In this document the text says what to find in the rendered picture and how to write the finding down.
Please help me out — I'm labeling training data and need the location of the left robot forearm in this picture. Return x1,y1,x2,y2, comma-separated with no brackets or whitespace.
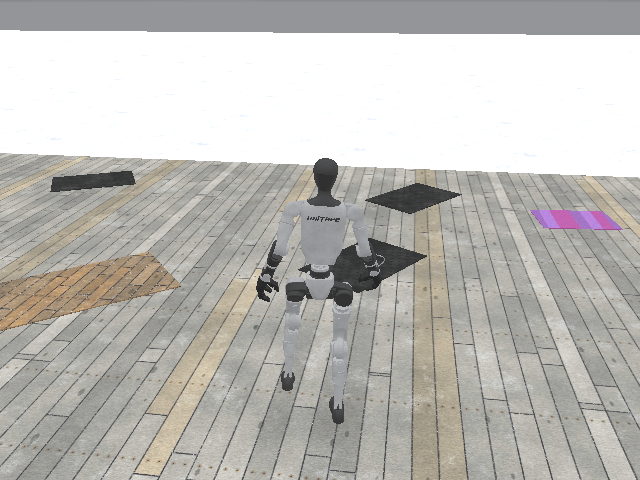
260,240,283,282

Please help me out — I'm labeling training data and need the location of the robot left upper arm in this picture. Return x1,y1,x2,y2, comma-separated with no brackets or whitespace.
273,200,304,256

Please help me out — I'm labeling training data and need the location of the right robot hand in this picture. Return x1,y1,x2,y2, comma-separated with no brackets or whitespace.
358,272,381,291

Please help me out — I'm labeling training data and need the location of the right robot forearm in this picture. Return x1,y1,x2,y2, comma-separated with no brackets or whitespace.
361,242,380,277

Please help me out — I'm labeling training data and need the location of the left robot hand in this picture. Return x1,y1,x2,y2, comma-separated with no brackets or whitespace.
256,276,279,302

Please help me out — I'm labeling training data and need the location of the left robot foot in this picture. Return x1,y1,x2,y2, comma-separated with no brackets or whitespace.
281,371,295,391

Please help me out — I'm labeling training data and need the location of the robot right upper arm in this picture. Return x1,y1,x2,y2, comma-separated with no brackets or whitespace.
345,203,372,257

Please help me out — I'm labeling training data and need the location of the right robot thigh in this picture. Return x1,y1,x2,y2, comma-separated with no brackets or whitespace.
330,281,353,359

